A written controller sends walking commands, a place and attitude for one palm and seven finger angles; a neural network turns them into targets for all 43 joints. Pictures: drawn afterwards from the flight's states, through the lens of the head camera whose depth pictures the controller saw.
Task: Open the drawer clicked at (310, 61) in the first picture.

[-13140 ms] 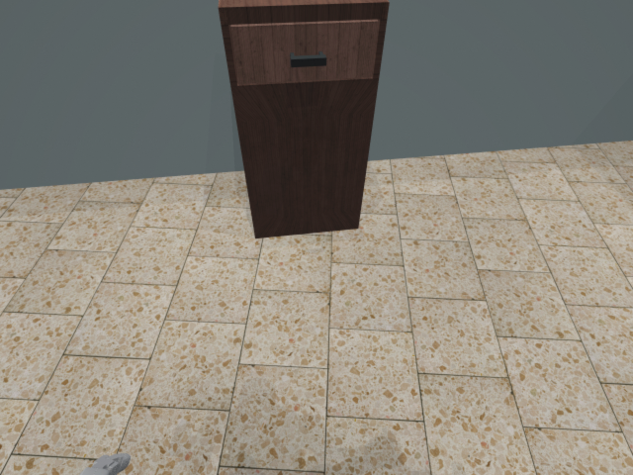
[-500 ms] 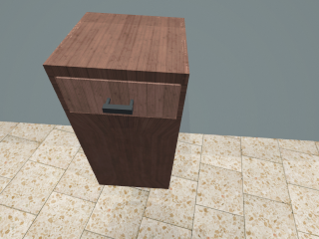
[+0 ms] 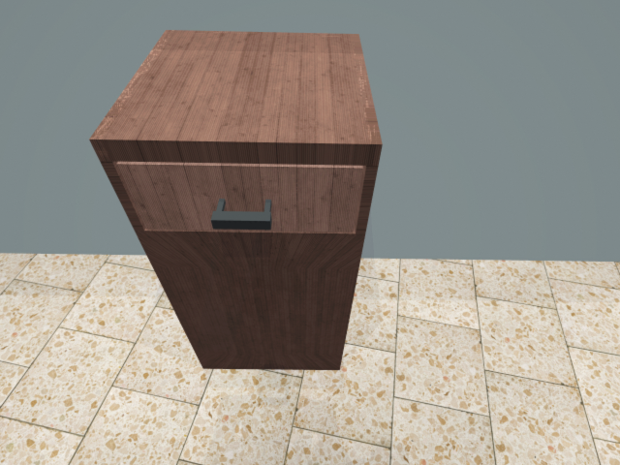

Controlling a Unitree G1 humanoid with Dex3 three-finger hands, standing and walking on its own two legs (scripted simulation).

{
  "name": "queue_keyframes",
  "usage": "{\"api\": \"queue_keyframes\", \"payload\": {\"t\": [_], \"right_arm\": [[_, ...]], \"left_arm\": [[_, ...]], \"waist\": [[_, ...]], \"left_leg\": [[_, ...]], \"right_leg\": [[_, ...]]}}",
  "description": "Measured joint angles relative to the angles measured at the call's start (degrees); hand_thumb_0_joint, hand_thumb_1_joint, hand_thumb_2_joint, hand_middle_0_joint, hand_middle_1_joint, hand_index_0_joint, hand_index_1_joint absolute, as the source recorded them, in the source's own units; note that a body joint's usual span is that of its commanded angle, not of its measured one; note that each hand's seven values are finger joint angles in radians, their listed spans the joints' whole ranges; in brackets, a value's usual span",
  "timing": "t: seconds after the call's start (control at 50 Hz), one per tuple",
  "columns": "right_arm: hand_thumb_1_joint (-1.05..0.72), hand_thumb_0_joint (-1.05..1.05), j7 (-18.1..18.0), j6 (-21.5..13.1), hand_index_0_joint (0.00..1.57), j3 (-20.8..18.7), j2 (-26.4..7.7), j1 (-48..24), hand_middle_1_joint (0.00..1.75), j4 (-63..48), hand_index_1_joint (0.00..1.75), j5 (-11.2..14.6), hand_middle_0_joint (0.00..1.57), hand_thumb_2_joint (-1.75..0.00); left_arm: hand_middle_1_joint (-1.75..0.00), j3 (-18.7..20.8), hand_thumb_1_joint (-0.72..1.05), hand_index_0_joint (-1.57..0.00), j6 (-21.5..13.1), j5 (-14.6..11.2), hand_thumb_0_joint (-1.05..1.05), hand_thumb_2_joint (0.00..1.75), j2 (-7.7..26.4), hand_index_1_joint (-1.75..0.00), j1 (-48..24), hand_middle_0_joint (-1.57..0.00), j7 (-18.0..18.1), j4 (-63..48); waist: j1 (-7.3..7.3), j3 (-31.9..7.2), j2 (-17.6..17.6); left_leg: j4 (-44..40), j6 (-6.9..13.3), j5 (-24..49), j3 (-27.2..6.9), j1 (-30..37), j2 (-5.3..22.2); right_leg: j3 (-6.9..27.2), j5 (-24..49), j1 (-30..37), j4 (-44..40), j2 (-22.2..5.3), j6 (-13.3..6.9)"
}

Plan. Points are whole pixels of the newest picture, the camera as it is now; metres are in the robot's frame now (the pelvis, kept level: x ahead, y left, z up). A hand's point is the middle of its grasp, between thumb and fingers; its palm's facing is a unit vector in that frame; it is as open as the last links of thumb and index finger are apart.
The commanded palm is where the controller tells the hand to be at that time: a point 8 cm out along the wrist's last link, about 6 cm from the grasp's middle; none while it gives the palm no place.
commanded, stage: come to a stop and stand still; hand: left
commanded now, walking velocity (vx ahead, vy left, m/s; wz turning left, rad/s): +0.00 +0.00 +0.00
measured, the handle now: (243, 212) +0.52 +0.15 +0.01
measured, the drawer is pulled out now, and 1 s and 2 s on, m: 0.00 0.00 0.00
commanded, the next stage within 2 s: look again from close up in 0.42 s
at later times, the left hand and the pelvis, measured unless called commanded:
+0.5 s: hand out of the picture -0.02 +0.18 -0.18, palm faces +0.02 -0.99 -0.14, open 7.4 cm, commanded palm none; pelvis +0.01 +0.02 +0.00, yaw +0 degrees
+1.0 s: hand out of the picture -0.01 +0.17 -0.18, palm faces +0.01 -0.99 -0.15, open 7.4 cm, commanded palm none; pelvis +0.01 +0.02 +0.01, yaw -1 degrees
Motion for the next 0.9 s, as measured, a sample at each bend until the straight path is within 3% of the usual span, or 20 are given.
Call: {"api": "queue_keyframes", "payload": {"t": [0.4,0.9], "right_arm": [[-0.92,0.01,-0.7,-0.7,0.2,-0.1,-1.1,-2.5,0.3,1.1,0.3,0.3,0.2,-0.9],[-0.92,0.01,-0.6,-0.9,0.2,-0.1,0.4,-1.6,0.3,2.8,0.3,0.4,0.2,-0.9]], "left_arm": [[-0.3,-0.6,0.91,-0.2,1.1,0.2,0.0,0.9,-1.1,-0.3,1.6,-0.2,-0.5,3.2],[-0.3,-0.5,0.91,-0.2,0.9,0.3,0.0,0.9,-1.2,-0.3,1.1,-0.2,-0.4,4.1]], "waist": [[1.0,0.8,-1.9],[0.65,0.8,-1.9]], "left_leg": [[-4.0,1.9,1.4,0.9,2.2,-2.1],[-6.0,1.9,2.5,1.6,2.9,-2.3]], "right_leg": [[0.9,1.0,1.4,-2.5,-1.9,2.1],[1.6,1.7,1.2,-3.2,-2.0,2.1]]}}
